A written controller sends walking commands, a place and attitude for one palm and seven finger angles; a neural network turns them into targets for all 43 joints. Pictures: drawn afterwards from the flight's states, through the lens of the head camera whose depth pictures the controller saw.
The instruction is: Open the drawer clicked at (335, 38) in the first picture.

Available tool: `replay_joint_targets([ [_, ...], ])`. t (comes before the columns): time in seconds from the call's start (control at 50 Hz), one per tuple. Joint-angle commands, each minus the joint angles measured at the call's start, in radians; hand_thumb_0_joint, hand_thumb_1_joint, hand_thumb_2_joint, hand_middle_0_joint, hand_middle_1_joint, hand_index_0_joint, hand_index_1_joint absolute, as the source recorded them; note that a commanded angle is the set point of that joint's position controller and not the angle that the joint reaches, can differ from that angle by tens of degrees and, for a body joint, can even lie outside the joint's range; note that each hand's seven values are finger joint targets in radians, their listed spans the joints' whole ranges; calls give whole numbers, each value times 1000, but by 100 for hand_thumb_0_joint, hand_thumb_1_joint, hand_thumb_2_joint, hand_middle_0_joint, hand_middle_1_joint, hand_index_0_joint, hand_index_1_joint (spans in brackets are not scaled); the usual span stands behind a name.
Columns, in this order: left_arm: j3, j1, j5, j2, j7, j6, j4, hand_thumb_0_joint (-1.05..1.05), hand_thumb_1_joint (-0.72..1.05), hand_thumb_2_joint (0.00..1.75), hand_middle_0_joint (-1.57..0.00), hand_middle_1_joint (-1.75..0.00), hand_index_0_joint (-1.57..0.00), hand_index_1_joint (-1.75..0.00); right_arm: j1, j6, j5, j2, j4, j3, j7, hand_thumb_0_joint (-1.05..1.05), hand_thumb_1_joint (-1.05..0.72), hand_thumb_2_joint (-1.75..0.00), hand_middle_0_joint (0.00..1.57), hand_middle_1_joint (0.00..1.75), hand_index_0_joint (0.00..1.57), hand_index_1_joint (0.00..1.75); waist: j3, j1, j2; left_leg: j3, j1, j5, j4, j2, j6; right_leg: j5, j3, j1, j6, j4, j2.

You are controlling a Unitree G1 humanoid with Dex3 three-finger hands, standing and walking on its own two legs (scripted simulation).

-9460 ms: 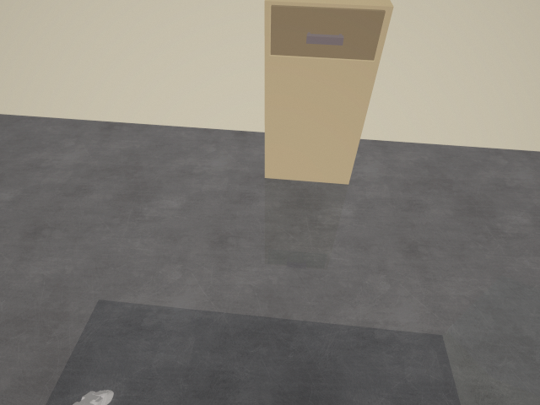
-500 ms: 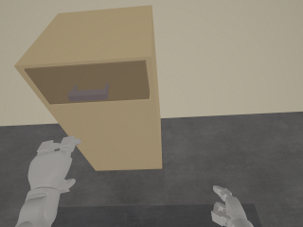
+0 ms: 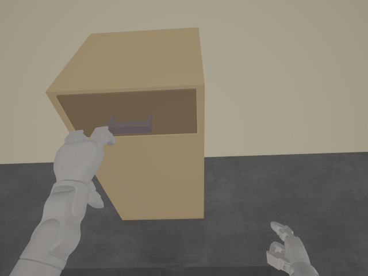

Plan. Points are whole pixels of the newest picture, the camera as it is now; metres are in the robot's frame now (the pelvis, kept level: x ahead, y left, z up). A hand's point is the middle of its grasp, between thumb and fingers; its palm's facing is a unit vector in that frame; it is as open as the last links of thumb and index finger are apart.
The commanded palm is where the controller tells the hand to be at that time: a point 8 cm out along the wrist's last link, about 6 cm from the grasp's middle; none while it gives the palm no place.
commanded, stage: raise the hand with hooked fingers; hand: left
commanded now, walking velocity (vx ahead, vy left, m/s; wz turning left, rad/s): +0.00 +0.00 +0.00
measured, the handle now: (130, 122) +0.54 +0.25 +0.02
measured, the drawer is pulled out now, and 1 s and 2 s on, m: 0.00 0.00 0.00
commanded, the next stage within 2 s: move the hooked fingers above the handle in 0.58 s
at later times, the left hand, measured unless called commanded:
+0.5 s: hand (93, 164) +0.29 +0.23 +0.12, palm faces +0.06 -0.07 -1.00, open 13.8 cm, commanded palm +0.27 +0.24 +0.18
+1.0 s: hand (102, 154) +0.32 +0.22 +0.12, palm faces +0.05 -0.04 -1.00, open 13.8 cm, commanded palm +0.31 +0.23 +0.17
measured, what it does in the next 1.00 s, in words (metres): stands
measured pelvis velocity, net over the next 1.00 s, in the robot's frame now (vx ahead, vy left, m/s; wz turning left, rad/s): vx -0.01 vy -0.03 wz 0.03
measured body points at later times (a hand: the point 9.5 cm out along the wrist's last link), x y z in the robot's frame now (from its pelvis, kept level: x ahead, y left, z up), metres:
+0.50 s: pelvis -0.01 +0.00 +0.01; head +0.00 -0.04 +0.46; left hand +0.28 +0.23 +0.17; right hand +0.17 -0.22 -0.11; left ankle -0.02 +0.10 -0.73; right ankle +0.00 -0.13 -0.73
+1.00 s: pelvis -0.01 -0.03 +0.01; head +0.00 -0.07 +0.45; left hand +0.32 +0.22 +0.17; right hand +0.19 -0.26 -0.10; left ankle -0.02 +0.10 -0.73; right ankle +0.00 -0.13 -0.73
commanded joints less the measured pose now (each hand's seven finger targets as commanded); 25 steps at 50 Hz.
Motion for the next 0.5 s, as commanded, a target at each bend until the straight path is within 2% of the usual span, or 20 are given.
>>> replay_joint_targets([
  [0.0, 134, -362, 30, 226, -25, 11, -157, 0, -50, 30, -30, -120, -30, -120, -125, -21, 6, -110, -149, -17, -4, 0, -90, -90, 20, 30, 20, 30, -135, 7, 0, -22, 73, 351, -123, 29, -15, 202, -52, 103, -60, -81, 39],
  [0.06, 141, -436, 22, 248, -55, -8, -166, 0, -50, 30, -30, -120, -30, -120, -117, -19, 5, -109, -145, -16, -1, 0, -90, -90, 20, 30, 20, 30, -182, 8, 30, -35, 115, 390, -134, 32, -22, 207, -48, 131, -63, -95, 41],
  [0.16, 133, -513, -6, 258, -110, -35, -151, 0, -50, 30, -30, -120, -30, -120, -100, -25, 4, -115, -139, -13, 2, 0, -90, -90, 20, 30, 20, 30, -195, -2, 15, -44, 138, 430, -145, 34, -26, 230, -56, 146, -61, -119, 42],
  [0.2, 114, -440, -12, 221, -131, -34, -97, 0, -50, 30, -30, -120, -30, -120, -87, -22, 6, -118, -137, -16, 8, 0, -90, -90, 20, 30, 20, 30, -168, 3, -13, -40, 124, 447, -146, 35, -25, 238, -59, 138, -60, -124, 42],
  [0.28, 124, -383, -28, 222, -163, -57, -103, 0, -50, 30, -30, -120, -30, -120, -81, -16, 7, -129, -147, -19, 22, 0, -90, -90, 20, 30, 20, 30, -157, 10, -49, -29, 101, 438, -155, 36, -21, 252, -62, 155, -58, -131, 40],
  [0.34, 153, -414, -25, 251, -148, -102, -187, 0, -50, 30, -30, -120, -30, -120, -78, -27, 1, -127, -154, -24, 27, 0, -90, -90, 20, 30, 20, 30, -217, 20, -26, -33, 121, 432, -150, 30, -17, 246, -57, 174, -58, -129, 40],
  [0.42, 237, -432, -27, 318, -80, -163, -256, 0, -50, 30, -30, -120, -30, -120, -73, -46, -5, -128, -147, -33, 24, 0, -90, -90, 20, 30, 20, 30, -258, 33, 15, -35, 127, 427, -148, 20, -18, 254, -48, 194, -61, -130, 45],
  [0.48, 229, -416, -33, 284, -34, -168, -194, 0, -50, 30, -30, -120, -30, -120, -71, -51, 3, -123, -124, -36, 21, 0, -90, -90, 20, 30, 20, 30, -206, 29, 3, -23, 96, 379, -153, 11, -18, 234, -50, 164, -60, -138, 43],
])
